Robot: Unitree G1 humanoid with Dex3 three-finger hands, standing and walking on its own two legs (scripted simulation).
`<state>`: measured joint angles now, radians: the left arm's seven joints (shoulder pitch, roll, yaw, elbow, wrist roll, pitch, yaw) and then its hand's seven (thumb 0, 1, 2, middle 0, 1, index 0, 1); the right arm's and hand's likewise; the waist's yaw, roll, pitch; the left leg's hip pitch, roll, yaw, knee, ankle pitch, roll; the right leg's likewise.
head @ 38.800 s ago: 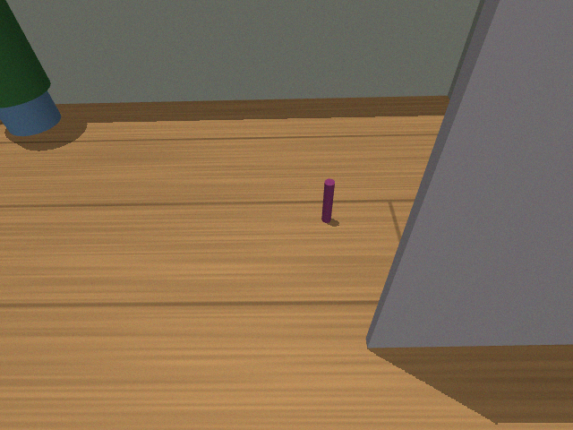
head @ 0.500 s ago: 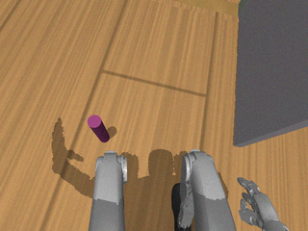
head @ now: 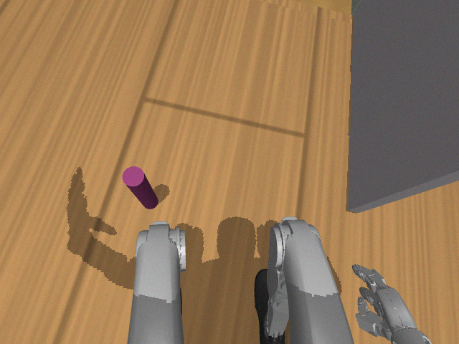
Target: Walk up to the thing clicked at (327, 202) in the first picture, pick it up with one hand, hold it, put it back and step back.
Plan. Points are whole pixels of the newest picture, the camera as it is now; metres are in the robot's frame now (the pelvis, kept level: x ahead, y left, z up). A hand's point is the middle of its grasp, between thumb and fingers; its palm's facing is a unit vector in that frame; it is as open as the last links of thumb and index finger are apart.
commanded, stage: approach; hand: left
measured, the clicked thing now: (143, 191) +0.43 +0.20 -0.29
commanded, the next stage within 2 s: close in in 0.44 s
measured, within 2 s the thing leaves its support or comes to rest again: neither
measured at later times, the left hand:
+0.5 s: hand (84, 202) +0.38 +0.31 -0.21, palm faces +0.02 -1.00 +0.03, open 17.5 cm
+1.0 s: hand (125, 205) +0.39 +0.24 -0.26, palm faces +0.03 -1.00 +0.01, open 17.3 cm
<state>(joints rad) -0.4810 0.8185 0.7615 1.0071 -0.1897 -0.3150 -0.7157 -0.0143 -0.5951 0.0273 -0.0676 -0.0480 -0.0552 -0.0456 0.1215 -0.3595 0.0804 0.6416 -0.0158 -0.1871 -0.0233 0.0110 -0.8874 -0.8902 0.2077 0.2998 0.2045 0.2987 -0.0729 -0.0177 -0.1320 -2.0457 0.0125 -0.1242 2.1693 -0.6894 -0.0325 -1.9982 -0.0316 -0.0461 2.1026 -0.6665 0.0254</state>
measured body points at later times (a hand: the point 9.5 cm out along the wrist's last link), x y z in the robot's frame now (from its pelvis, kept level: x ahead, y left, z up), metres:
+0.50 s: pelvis -0.01 +0.01 -0.11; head +0.22 +0.11 +0.27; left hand +0.37 +0.36 -0.20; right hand +0.17 -0.26 -0.18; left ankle +0.08 +0.13 -0.38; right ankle +0.10 -0.13 -0.37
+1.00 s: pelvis -0.02 +0.02 -0.13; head +0.19 +0.15 +0.24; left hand +0.38 +0.29 -0.26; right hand +0.15 -0.25 -0.17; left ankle +0.08 +0.13 -0.38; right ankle +0.10 -0.13 -0.37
